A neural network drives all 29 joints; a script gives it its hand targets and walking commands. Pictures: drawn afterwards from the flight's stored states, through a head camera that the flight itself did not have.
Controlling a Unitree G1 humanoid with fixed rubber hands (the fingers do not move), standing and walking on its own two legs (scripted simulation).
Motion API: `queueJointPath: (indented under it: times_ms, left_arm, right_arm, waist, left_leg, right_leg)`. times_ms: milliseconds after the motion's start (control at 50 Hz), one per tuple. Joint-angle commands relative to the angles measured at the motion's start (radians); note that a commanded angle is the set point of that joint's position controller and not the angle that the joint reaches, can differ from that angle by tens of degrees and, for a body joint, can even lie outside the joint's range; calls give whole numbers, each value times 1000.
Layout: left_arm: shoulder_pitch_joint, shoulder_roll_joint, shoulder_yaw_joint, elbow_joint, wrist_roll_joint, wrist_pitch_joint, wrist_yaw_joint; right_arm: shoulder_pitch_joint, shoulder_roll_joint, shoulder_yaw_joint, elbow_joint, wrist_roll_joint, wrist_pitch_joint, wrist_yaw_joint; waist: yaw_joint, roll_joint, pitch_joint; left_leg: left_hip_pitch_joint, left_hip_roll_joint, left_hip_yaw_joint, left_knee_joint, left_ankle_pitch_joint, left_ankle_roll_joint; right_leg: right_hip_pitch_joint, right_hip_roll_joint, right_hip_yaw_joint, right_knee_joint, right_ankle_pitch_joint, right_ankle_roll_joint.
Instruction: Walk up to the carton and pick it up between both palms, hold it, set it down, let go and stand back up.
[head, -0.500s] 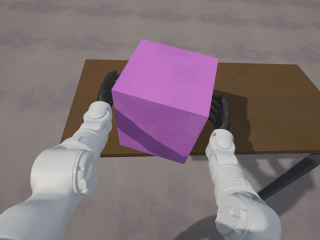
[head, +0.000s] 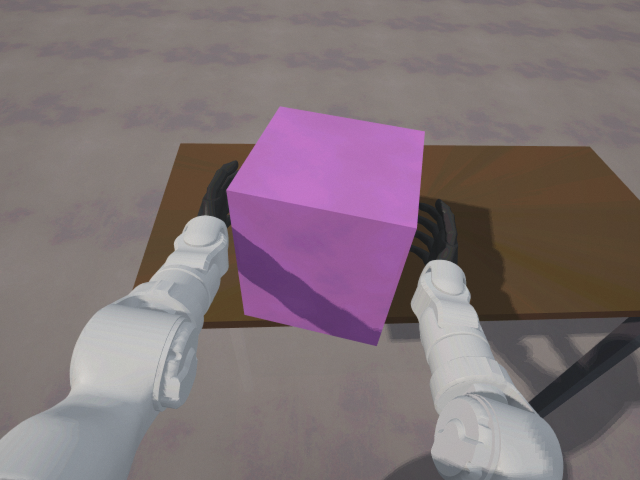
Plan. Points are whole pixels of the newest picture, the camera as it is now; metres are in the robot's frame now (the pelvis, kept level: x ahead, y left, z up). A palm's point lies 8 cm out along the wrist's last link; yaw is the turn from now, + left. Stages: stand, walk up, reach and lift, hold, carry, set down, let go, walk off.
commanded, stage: reach and lift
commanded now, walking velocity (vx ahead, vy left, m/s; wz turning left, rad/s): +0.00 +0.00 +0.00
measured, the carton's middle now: (329, 228) +0.48 -0.04 +0.07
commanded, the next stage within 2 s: none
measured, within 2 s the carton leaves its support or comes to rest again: neither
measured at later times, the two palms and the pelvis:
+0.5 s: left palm (196, 211) +0.40 +0.12 +0.18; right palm (454, 262) +0.35 -0.17 +0.13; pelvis -0.03 +0.00 +0.00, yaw +0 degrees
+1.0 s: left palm (181, 189) +0.39 +0.12 +0.22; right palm (455, 235) +0.36 -0.17 +0.17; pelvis -0.04 -0.01 +0.00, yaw +0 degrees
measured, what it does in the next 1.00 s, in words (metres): stands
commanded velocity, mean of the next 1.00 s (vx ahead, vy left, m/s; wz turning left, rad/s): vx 0.00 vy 0.00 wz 0.00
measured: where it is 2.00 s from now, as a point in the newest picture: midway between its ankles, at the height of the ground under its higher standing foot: outside the picture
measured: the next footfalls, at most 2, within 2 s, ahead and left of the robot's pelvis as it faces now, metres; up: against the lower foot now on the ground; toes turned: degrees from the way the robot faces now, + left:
none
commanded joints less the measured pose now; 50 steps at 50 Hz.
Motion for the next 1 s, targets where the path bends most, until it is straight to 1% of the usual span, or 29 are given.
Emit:
queueJointPath:
  times_ms: [0, 40, 80, 100, 140, 180, 200, 220, 240, 260, 320, 360, 380, 400, 420, 460, 480, 560, 580, 620, 660, 680, 760, 800, 820, 840, 880, 940, 980]
  left_arm:
    - [-809, -721, -139, -576, 37, -26, -105]
    - [-817, -731, -143, -617, 27, 1, -101]
    - [-806, -711, -117, -582, 31, 36, -105]
    - [-834, -727, -135, -598, 24, 58, -105]
    - [-822, -721, -108, -616, 46, 97, -105]
    - [-831, -706, -78, -611, 55, 137, -112]
    - [-822, -721, -85, -619, 61, 158, -111]
    - [-840, -711, -68, -582, 61, 176, -117]
    - [-794, -705, -48, -545, 75, 201, -114]
    - [-823, -714, -47, -533, 59, 219, -117]
    - [-873, -698, -14, -540, 60, 252, -118]
    - [-888, -708, -34, -573, 53, 261, -108]
    - [-937, -734, -67, -617, 19, 263, -99]
    - [-945, -737, -73, -622, 18, 271, -90]
    - [-969, -757, -82, -622, 4, 272, -89]
    - [-973, -757, -86, -629, 0, 286, -76]
    - [-957, -744, -71, -605, 2, 299, -76]
    - [-1005, -755, -75, -652, 7, 322, -64]
    - [-996, -770, -93, -662, -7, 331, -59]
    - [-988, -774, -85, -661, -8, 352, -48]
    - [-955, -755, -52, -618, 23, 380, -48]
    - [-987, -749, -56, -652, 19, 384, -49]
    - [-948, -790, -77, -753, 5, 418, -29]
    - [-928, -790, -64, -714, 8, 442, -29]
    - [-936, -793, -57, -758, 19, 454, -29]
    - [-914, -798, -57, -784, 14, 463, -25]
    - [-877, -788, -46, -766, 16, 488, -31]
    - [-845, -805, -52, -835, 23, 523, -26]
    - [-811, -831, -73, -902, 13, 552, -19]
  right_arm:
    - [-927, 645, 631, -265, 130, -50, 238]
    - [-953, 636, 636, -306, 153, -31, 238]
    - [-989, 626, 631, -318, 163, -7, 232]
    - [-1012, 611, 627, -326, 173, 8, 233]
    - [-1018, 582, 609, -316, 182, 32, 232]
    - [-1026, 556, 591, -299, 187, 61, 229]
    - [-1044, 538, 581, -291, 186, 72, 232]
    - [-1086, 523, 552, -304, 184, 78, 229]
    - [-1082, 512, 548, -287, 193, 97, 227]
    - [-1144, 520, 542, -327, 191, 104, 228]
    - [-1211, 522, 524, -330, 200, 139, 230]
    - [-1241, 554, 543, -361, 225, 153, 233]
    - [-1285, 560, 570, -400, 241, 152, 240]
    - [-1279, 566, 571, -368, 254, 171, 243]
    - [-1318, 577, 567, -409, 262, 173, 244]
    - [-1310, 589, 580, -401, 276, 200, 252]
    - [-1328, 582, 591, -409, 292, 212, 256]
    - [-1359, 577, 588, -380, 309, 243, 262]
    - [-1387, 574, 600, -425, 321, 241, 263]
    - [-1383, 562, 599, -413, 331, 261, 266]
    - [-1381, 559, 608, -387, 351, 287, 267]
    - [-1393, 577, 614, -384, 361, 296, 266]
    - [-1373, 579, 656, -439, 404, 312, 261]
    - [-1372, 549, 631, -423, 404, 327, 260]
    - [-1372, 562, 642, -419, 411, 333, 258]
    - [-1370, 561, 662, -467, 431, 331, 260]
    - [-1395, 558, 669, -509, 448, 339, 250]
    - [-1383, 543, 681, -536, 478, 351, 240]
    - [-1404, 516, 701, -629, 506, 343, 237]
  waist:
    - [114, 126, -907]
    - [119, 130, -924]
    - [135, 80, -880]
    - [127, 99, -868]
    - [127, 88, -816]
    - [134, 47, -740]
    - [126, 64, -705]
    - [126, 43, -701]
    - [133, 51, -640]
    - [131, 26, -646]
    - [138, -10, -580]
    - [151, 14, -630]
    - [150, 14, -678]
    - [152, 23, -648]
    - [145, 33, -657]
    - [158, 12, -650]
    - [164, -2, -613]
    - [167, 6, -620]
    - [167, 16, -664]
    - [169, 24, -655]
    - [182, 1, -592]
    - [189, -20, -611]
    - [196, -4, -683]
    - [178, -11, -661]
    - [189, -20, -658]
    - [202, -22, -696]
    - [202, -50, -685]
    - [203, -15, -694]
    - [203, -16, -779]
  left_leg:
    - [360, 4, -92, -10, 679, -127]
    - [378, 2, -94, -16, 660, -122]
    - [364, -3, -95, -27, 604, -104]
    - [378, 1, -101, -38, 594, -113]
    - [396, 1, -96, -57, 553, -110]
    - [388, -2, -96, -77, 486, -97]
    - [405, 3, -98, -92, 478, -99]
    - [396, 1, -94, -96, 434, -96]
    - [368, -5, -91, -118, 379, -85]
    - [338, -6, -90, -128, 333, -83]
    - [299, -9, -89, -171, 213, -59]
    - [305, -8, -93, -175, 226, -55]
    - [319, -5, -101, -171, 243, -61]
    - [322, -5, -102, -171, 246, -61]
    - [314, -4, -106, -173, 214, -60]
    - [293, -2, -111, -181, 192, -55]
    - [269, -5, -109, -198, 137, -37]
    - [258, 0, -114, -220, 90, -34]
    - [281, 2, -118, -210, 117, -38]
    - [289, 7, -124, -205, 134, -42]
    - [254, 2, -120, -219, 79, -26]
    - [242, -4, -114, -221, 70, -19]
    - [312, -4, -125, -193, 211, -35]
    - [305, 0, -134, -191, 186, -35]
    - [322, 1, -127, -189, 208, -38]
    - [328, -5, -121, -182, 247, -38]
    - [310, -13, -122, -176, 268, -31]
    - [350, -12, -133, -156, 361, -46]
    - [424, -1, -141, -118, 483, -65]
  right_leg:
    - [539, -11, -29, 48, 539, 12]
    - [532, -5, -30, 43, 502, 10]
    - [531, -7, -32, 28, 466, 11]
    - [537, -8, -33, 26, 452, 10]
    - [524, -3, -36, 4, 389, 6]
    - [533, -7, -31, -12, 333, 15]
    - [510, -2, -37, -11, 302, 15]
    - [513, 0, -43, -26, 268, 13]
    - [520, -5, -33, -35, 237, 10]
    - [539, -10, -34, -36, 217, 10]
    - [572, -17, -28, -36, 159, 20]
    - [576, -14, -21, -28, 172, 13]
    - [566, -5, -30, -32, 156, 11]
    - [550, -6, -27, -41, 141, 10]
    - [541, -7, -30, -43, 117, 8]
    - [550, -6, -27, -44, 104, 12]
    - [547, -8, -20, -50, 65, 11]
    - [555, -3, -21, -43, 40, 15]
    - [550, -3, -22, -41, 54, 11]
    - [537, 2, -22, -50, 45, 9]
    - [559, -8, -8, -58, 19, 15]
    - [577, -9, -4, -52, 22, 18]
    - [580, 5, -6, -55, 103, 14]
    - [560, 6, -8, -63, 83, 11]
    - [566, 9, -5, -62, 89, 11]
    - [588, 7, -1, -62, 126, 12]
    - [632, 6, 7, -56, 181, 12]
    - [629, 13, 7, -56, 230, 10]
    - [619, 26, -2, -57, 286, 7]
